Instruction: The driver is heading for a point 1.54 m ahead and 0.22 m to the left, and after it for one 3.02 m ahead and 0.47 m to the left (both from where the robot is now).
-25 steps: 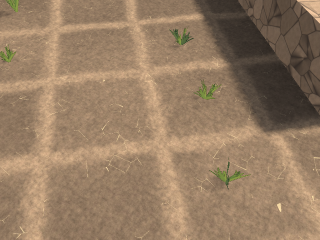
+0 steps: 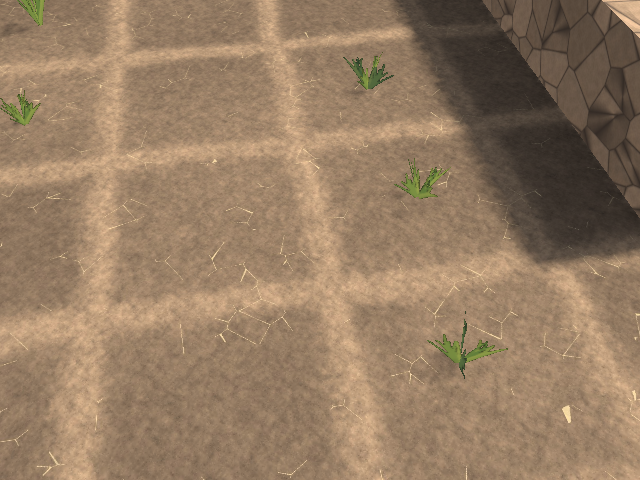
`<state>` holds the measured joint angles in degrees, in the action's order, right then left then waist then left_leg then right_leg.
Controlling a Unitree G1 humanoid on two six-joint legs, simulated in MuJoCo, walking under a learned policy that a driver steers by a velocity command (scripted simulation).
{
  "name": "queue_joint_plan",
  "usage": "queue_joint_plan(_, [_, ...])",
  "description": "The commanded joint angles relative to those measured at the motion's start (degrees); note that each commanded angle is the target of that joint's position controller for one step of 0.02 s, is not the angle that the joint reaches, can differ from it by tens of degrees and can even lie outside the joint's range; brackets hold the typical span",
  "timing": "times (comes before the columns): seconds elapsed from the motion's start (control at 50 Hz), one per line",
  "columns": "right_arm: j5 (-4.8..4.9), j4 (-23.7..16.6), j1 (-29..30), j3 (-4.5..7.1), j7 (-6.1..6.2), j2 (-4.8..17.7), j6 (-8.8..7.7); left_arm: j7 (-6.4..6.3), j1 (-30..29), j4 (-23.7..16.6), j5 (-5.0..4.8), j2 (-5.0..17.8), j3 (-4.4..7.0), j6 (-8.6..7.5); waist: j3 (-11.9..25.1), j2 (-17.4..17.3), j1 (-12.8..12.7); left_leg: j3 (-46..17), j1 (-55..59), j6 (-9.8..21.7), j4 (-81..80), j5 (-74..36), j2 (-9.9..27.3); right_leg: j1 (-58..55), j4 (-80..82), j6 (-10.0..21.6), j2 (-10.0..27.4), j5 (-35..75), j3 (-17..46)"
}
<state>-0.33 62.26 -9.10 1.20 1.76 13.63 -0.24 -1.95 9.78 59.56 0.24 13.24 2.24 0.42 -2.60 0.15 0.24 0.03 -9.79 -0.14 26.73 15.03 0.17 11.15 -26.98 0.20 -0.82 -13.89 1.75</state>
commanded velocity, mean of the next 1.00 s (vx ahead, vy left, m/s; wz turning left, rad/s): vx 0.23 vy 0.00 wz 0.00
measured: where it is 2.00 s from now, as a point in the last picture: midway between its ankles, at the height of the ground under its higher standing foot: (326, 443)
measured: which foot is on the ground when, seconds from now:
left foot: down 0.00-0.60, up 0.62-1.00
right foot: down 0.00-1.00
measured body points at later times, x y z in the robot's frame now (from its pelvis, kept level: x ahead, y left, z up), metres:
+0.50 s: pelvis +0.02 +0.00 -0.01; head +0.02 +0.00 +0.44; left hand +0.05 +0.26 -0.15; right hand +0.02 -0.26 -0.16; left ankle -0.01 +0.12 -0.74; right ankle +0.00 -0.11 -0.73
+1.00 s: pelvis +0.23 +0.00 -0.02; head +0.27 +0.00 +0.43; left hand +0.11 +0.25 -0.15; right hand +0.48 -0.21 -0.11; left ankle +0.40 +0.12 -0.73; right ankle +0.02 -0.12 -0.74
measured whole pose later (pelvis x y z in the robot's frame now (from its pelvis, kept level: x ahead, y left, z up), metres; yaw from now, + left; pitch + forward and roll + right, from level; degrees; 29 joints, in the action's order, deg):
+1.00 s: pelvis +0.23 +0.00 -0.02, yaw +0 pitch +2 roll +0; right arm 1.7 48.2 4.6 1.4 -2.6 13.2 -5.5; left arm -1.2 29.3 63.0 -0.6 12.2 1.8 -4.3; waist -1.9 -0.7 -5.1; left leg 3.1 -33.3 4.4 31.0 1.7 1.1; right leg -11.7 -10.0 -0.1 0.4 -23.5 -1.2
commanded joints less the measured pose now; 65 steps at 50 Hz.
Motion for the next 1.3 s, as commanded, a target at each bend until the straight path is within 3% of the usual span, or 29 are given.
queue_joint_plan(0.02, [0.01,-1.4,-0.7,0.86,0.26,6.3,-0.45,-0.21,0.3,-1.1,-0.03,6.2,0.95,-0.5,1.4,-0.3,0.0,-1.7,-2.2,1.2,-5.0,-5.5,1.9,-0.9,4.2,1.2,2.2,7.5,1.9])
queue_joint_plan(0.32, [0.07,-0.4,-4.5,0.31,0.49,5.0,-0.5,-0.37,2.1,1.9,-0.17,5.2,0.23,-0.5,0.7,-0.1,-0.1,-1.4,-2.7,1.3,-4.9,-5.3,1.4,-0.1,4.2,1.0,1.9,6.9,1.3])
queue_joint_plan(0.34, [0.1,0.2,-5.7,0.2,0.55,4.5,-0.43,-0.41,3.2,2.5,-0.18,4.6,0.07,-0.44,2.0,-0.2,-0.1,-0.9,-2.3,1.4,-5.2,0.4,0.8,-0.5,4.3,1.1,1.3,1.1,0.6])
queue_joint_plan(0.38, [0.81,-0.1,-6.0,0.87,0.88,6.2,-0.21,-0.65,3.5,2.5,-0.79,5.6,0.52,-0.37,-0.8,-1.1,-0.1,-1.6,-5.3,3.4,-4.8,19.0,0.3,3.7,2.2,2.4,-0.4,-17.8,-0.6])
queue_joint_plan(0.42, [1.16,-0.9,-6.9,1.21,0.87,6.9,-0.93,-0.52,2.6,1.4,-0.9,5.2,0.48,-1.41,-5.0,-2.3,0.4,-6.4,-7.9,6.0,-6.6,28.4,3.3,9.5,0.4,3.7,0.2,-24.1,0.3])
queue_joint_plan(0.5, [1.83,-0.4,-12.2,2.83,0.11,10.2,-2.94,1.18,0.3,-0.5,-1.53,1.9,-0.11,-4.64,-4.9,-10.0,1.6,-26.6,-3.4,14.0,-16.3,31.7,17.3,15.1,-14.7,3.5,0.7,-10.1,-3.1])
queue_joint_plan(0.54, [1.9,-2.6,-7.9,2.72,-0.23,9.6,-3.27,1.7,2.9,0.0,-1.92,1.8,-0.02,-5.4,-5.5,-9.0,-1.4,-23.6,-7.8,12.8,-15.9,27.9,16.4,9.6,-10.6,5.3,1.5,-11.6,-3.3])
queue_joint_plan(0.56, [2.35,-4.0,-4.3,2.64,-0.47,9.5,-3.18,1.7,6.9,1.5,-2.12,1.6,0.1,-5.62,-5.8,-8.7,-4.0,-18.6,-12.6,10.6,-13.7,24.7,13.3,1.3,-2.5,6.1,1.0,-10.0,-4.0])
queue_joint_plan(0.58, [2.45,-5.3,-1.9,2.47,-0.61,8.7,-3.18,1.53,11.4,3.5,-1.89,3.0,0.75,-5.62,-5.3,-6.3,-5.8,-13.1,-16.8,8.3,-8.6,18.4,9.1,-7.0,2.0,5.7,0.6,-5.6,-2.9])
queue_joint_plan(0.6, [1.99,-6.5,-0.2,1.72,-0.91,5.8,-3.65,1.3,18.4,5.4,-1.52,6.4,1.84,-5.63,-2.3,2.6,-7.7,-4.9,-22.9,5.0,6.6,9.3,3.7,-15.7,6.6,7.1,7.5,-6.8,8.2])
queue_joint_plan(0.62, [1.81,-9.0,-0.2,1.14,-0.82,3.0,-4.87,1.85,25.9,6.7,-1.72,14.0,3.7,-5.86,0.7,18.5,-8.9,3.1,-33.5,2.0,24.4,10.7,-2.8,-23.4,15.1,14.3,19.4,-11.6,30.5])
queue_joint_plan(0.64, [2.43,-9.4,1.0,1.68,-0.84,5.3,-5.77,2.18,24.6,6.1,-0.64,10.4,2.42,-6.71,-0.7,12.7,-7.6,-2.2,-39.5,2.4,36.6,16.5,-1.2,-22.6,16.3,17.1,23.3,-11.0,38.1])
queue_joint_plan(0.66, [3.19,-9.0,-0.1,1.76,-1.46,5.4,-6.39,2.23,21.0,4.8,-0.49,6.9,1.42,-7.39,-3.0,7.3,-5.2,-4.7,-43.2,3.8,42.3,12.4,1.4,-22.5,15.3,15.9,22.3,-7.0,33.1])
queue_joint_plan(0.7, [2.57,-8.5,-0.1,2.08,-2.18,5.5,-7.0,2.75,16.7,2.9,-0.77,5.6,0.67,-7.52,-3.3,3.2,-3.1,-3.5,-44.7,4.8,41.6,3.4,4.8,-21.5,15.8,12.4,18.5,2.5,21.7])
queue_joint_plan(0.74, [1.94,-9.1,1.4,2.51,-2.86,5.2,-6.82,2.58,17.3,2.7,-0.4,3.0,-0.37,-6.54,-2.5,4.2,-2.6,-1.5,-40.7,4.0,36.8,-1.1,6.3,-18.7,16.7,10.0,14.9,13.7,13.0])
queue_joint_plan(0.84, [1.57,-14.2,13.2,0.65,-3.49,0.9,-5.72,0.72,17.5,1.0,0.04,6.7,-0.13,-5.49,-5.3,4.2,-4.1,3.5,-29.8,0.9,15.4,-12.7,3.4,-6.3,21.4,9.9,10.8,16.6,3.7])
queue_joint_plan(0.94, [2.2,-17.3,17.4,0.98,-4.29,4.1,-5.57,0.48,20.0,1.9,-1.38,8.2,0.96,-5.65,-6.3,5.5,-2.9,2.7,-24.2,3.6,4.7,-15.9,1.9,-11.8,21.1,8.9,14.5,21.3,2.1])
queue_joint_plan(0.98, [2.05,-16.7,12.7,2.23,-4.41,6.7,-5.79,0.48,18.5,1.3,-0.98,9.4,1.56,-5.07,-1.5,6.9,0.7,3.6,-17.2,5.5,4.5,-13.4,-0.3,-16.3,13.7,7.5,15.3,39.8,0.7])
queue_joint_plan(1.02, [2.34,-12.0,-3.5,4.67,-3.78,10.5,-5.31,0.56,16.8,0.4,-0.24,9.1,1.52,-4.0,8.7,7.3,8.7,4.6,3.9,8.3,5.1,-11.8,-2.3,-12.0,-6.1,4.9,12.2,51.0,-2.1])
queue_joint_plan(1.04, [1.63,-9.9,-13.3,5.75,-3.13,14.5,-4.89,0.77,17.6,-1.1,0.8,6.7,0.58,-3.96,16.3,0.2,11.0,-9.5,21.7,11.7,6.0,-7.4,9.2,2.2,-24.8,3.5,8.6,31.4,-3.4])
queue_joint_plan(1.06, [0.61,-8.7,-15.9,5.71,-3.69,16.5,-4.83,1.57,25.5,-1.1,-0.07,-2.8,-1.69,-5.32,25.6,-16.5,5.2,-40.7,35.4,21.4,-5.3,9.2,22.5,20.8,-45.0,0.5,-3.2,-15.4,0.5])
queue_joint_plan(1.08, [1.06,-8.9,-13.1,4.37,-3.87,11.5,-5.11,1.99,20.6,-1.2,-1.76,3.0,-0.4,-7.07,20.7,-11.6,6.9,-45.0,31.0,19.0,-11.8,14.5,20.6,26.7,-52.4,2.1,-0.8,-17.5,7.1])
queue_joint_plan(1.1, [1.28,-9.8,-7.5,3.69,-3.78,9.1,-5.56,2.11,14.3,-3.5,-3.17,6.4,0.59,-8.03,10.9,-8.8,5.4,-35.3,22.1,16.4,-12.5,10.6,19.3,30.8,-53.5,3.1,2.1,-12.9,5.0])
queue_joint_plan(1.12, [1.0,-11.0,-2.3,3.19,-3.95,7.8,-6.09,1.6,11.0,-4.3,-2.94,7.0,0.74,-8.43,7.0,-2.3,3.4,-27.6,12.3,15.1,-13.8,2.5,17.4,27.9,-50.7,3.5,5.4,-6.9,4.0])
queue_joint_plan(1.14, [0.2,-11.3,0.4,2.86,-4.26,6.4,-6.53,1.05,9.8,-4.5,-2.08,6.9,1.37,-8.14,4.8,-0.8,1.3,-21.7,4.8,14.1,-14.9,-4.1,15.4,24.6,-47.4,3.5,7.5,-3.5,3.4])
queue_joint_plan(1.16, [-0.39,-11.0,1.5,2.34,-4.43,4.9,-6.77,0.89,11.3,-4.3,-1.68,6.0,1.57,-7.3,4.6,-2.1,-0.9,-17.5,0.6,13.5,-16.5,-6.5,13.4,20.9,-45.4,3.7,9.1,-1.7,3.9])
queue_joint_plan(1.2, [-0.04,-9.7,0.1,2.15,-4.41,4.5,-6.87,0.68,12.4,-4.5,-1.56,3.8,1.55,-5.88,3.3,-3.6,-2.2,-13.5,-3.5,14.2,-19.1,-7.7,12.1,19.2,-41.3,3.3,10.0,-1.6,3.2])
queue_joint_plan(1.24, [0.06,-8.7,-2.2,2.44,-3.59,6.4,-6.92,0.47,8.4,-6.3,-1.15,4.3,1.87,-5.19,0.7,-3.2,-2.1,-11.0,-5.0,14.8,-21.2,-8.4,11.9,22.8,-36.4,2.0,10.8,1.6,2.4])
queue_joint_plan(1.3, [-0.41,-8.0,-4.7,2.48,-2.25,7.8,-6.32,0.49,2.0,-8.8,-0.08,4.5,1.96,-5.37,-0.6,-1.9,-1.2,-5.4,-3.8,13.7,-19.1,-29.0,10.4,25.2,-24.3,-0.1,9.7,10.1,0.7])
